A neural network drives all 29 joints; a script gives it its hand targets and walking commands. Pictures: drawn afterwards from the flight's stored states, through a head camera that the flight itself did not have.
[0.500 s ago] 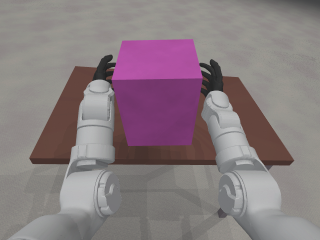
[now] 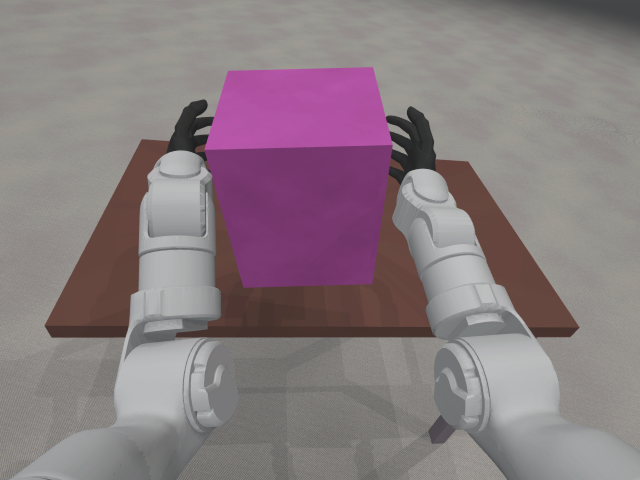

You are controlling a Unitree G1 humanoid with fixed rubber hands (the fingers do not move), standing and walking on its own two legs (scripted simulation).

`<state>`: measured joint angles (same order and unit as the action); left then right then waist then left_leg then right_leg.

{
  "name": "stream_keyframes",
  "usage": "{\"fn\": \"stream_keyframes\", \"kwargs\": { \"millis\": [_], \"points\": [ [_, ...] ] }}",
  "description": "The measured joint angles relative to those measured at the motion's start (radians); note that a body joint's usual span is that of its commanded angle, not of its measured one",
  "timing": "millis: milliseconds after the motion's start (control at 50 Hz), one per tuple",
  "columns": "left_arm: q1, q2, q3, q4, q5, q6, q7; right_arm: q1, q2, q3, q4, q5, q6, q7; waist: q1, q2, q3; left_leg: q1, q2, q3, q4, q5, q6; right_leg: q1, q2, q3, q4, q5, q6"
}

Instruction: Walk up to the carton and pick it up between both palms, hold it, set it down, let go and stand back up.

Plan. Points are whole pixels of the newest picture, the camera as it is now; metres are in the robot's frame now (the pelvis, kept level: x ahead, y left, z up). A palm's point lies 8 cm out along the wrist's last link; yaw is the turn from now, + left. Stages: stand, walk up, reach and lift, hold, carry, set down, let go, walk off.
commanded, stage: reach and lift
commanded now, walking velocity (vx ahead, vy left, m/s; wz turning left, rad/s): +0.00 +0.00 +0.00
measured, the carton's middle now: (304, 183) +0.44 -0.01 +0.17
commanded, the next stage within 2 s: hold in 0.60 s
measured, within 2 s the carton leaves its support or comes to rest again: neither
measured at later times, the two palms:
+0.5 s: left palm (179, 152) +0.39 +0.14 +0.24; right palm (417, 158) +0.39 -0.13 +0.25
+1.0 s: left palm (171, 151) +0.36 +0.14 +0.26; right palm (429, 155) +0.36 -0.13 +0.27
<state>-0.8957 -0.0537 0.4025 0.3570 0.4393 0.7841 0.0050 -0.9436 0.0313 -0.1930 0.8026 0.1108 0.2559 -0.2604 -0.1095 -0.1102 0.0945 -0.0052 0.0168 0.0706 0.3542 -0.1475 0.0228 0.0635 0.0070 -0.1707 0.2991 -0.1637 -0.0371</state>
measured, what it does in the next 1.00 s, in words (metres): stands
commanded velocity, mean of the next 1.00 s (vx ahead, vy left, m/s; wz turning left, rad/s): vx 0.00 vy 0.00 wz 0.00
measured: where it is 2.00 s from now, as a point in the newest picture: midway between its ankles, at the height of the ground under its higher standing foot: outside the picture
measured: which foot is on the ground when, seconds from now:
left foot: down 0.00-1.00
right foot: down 0.00-1.00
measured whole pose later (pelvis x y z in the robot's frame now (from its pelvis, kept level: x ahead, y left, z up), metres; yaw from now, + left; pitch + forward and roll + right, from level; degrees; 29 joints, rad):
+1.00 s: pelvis -0.02 +0.00 +0.00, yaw +0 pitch -13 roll +0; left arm -0.93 -0.05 0.41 0.29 0.46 0.91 -0.03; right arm -1.00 0.00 -0.15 0.74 0.16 0.41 -0.29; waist -0.10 -0.08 0.06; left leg 0.00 0.01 0.07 0.34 -0.12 0.02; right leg 0.05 0.00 -0.17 0.32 -0.16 -0.04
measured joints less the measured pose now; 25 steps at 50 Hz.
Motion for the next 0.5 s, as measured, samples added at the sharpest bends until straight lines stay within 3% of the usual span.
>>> {"fn": "stream_keyframes", "kwargs": {
  "millis": [140, 500],
  "points": [
    [0.04, -0.007, -0.025, -0.071, -0.015, 0.009, 0.001, 0.026, -0.013, 0.055, -0.073, 0.042, 0.02, -0.026, -0.002, 0.005, 0.007, 0.0, 0.003, -0.005, 0.016, -0.011, -0.001, 0.011, 0.003, -0.004, -0.004, -0.001, -0.001],
    [-0.019, 0.005, -0.026, -0.037, -0.009, 0.052, 0.007, -0.028, -0.026, 0.023, -0.049, 0.035, 0.064, -0.015, 0.009, 0.018, -0.024, -0.019, -0.002, 0.004, 0.001, 0.002, 0.002, -0.021, -0.002, 0.005, 0.002, 0.003, 0.0]
  ]
}}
